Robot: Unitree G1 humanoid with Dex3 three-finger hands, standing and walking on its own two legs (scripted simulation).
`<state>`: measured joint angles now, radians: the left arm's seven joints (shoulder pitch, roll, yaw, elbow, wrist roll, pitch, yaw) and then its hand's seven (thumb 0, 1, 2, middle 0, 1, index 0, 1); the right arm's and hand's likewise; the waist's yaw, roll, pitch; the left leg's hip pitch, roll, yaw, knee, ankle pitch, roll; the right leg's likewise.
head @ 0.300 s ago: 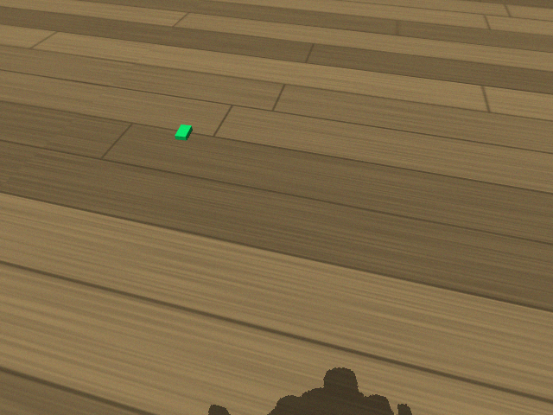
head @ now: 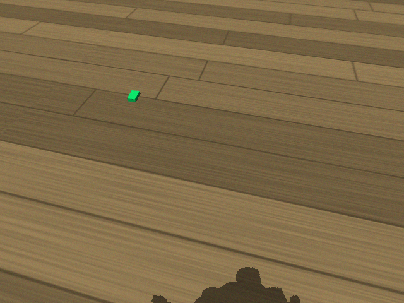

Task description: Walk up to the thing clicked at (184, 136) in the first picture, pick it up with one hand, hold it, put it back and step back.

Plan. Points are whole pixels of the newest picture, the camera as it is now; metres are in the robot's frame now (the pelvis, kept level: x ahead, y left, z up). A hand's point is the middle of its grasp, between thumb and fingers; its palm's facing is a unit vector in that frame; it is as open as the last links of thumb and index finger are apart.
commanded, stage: stand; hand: left
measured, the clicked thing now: (133, 96) +1.72 +0.56 -0.77
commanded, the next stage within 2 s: walk up in 0.82 s
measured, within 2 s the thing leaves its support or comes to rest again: neither
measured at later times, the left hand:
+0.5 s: hand out of the picture +0.08 +0.25 -0.16, palm faces -0.03 -0.94 -0.34, open 7.4 cm
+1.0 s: hand out of the picture +0.08 +0.30 -0.14, palm faces +0.20 -0.92 -0.32, open 7.4 cm
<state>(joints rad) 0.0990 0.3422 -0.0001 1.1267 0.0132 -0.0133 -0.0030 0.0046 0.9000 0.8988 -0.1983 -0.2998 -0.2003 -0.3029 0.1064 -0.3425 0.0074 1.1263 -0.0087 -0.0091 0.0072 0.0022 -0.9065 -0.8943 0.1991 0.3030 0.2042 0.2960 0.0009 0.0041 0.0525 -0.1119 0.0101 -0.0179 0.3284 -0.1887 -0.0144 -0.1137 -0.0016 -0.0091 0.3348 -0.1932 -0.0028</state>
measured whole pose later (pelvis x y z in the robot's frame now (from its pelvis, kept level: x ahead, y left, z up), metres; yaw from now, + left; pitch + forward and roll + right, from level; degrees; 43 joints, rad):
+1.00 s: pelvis +0.02 +0.01 +0.00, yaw +10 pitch -1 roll +0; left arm 0.11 0.41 0.09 0.95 0.05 -0.05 -0.07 0.00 0.90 0.90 -0.20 -0.30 -0.20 -0.30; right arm 0.21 -0.40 -0.05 1.06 -0.03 0.01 0.10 0.01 -0.91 -0.89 0.20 0.30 0.21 0.30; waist 0.05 -0.06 0.04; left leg -0.45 0.06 0.06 0.81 -0.37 0.01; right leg -0.05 -0.08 -0.18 0.35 -0.28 -0.01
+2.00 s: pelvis +0.56 +0.10 -0.02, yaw +47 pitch +0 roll +0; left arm 0.31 0.46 0.10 0.87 0.06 0.00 -0.09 0.01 0.90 0.90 -0.20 -0.30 -0.20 -0.30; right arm 0.18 -0.45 -0.03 0.84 0.01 -0.06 0.02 0.00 -0.91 -0.89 0.20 0.30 0.20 0.30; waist 0.12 -0.02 0.08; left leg -0.57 0.03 0.12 0.74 -0.10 0.05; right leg -0.03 0.03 -0.25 0.46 -0.43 -0.08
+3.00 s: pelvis +1.09 +0.12 -0.04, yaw +67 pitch -3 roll +1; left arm 0.32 0.45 0.10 0.74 0.07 0.10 -0.11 0.01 0.90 0.90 -0.20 -0.30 -0.20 -0.30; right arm 0.34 -0.42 -0.02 0.85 -0.02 -0.09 -0.08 0.00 -0.90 -0.89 0.21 0.30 0.21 0.30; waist 0.02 -0.13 0.06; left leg -0.42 0.06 0.03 0.73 -0.27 0.03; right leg -0.53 -0.10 0.05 1.15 -0.45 0.00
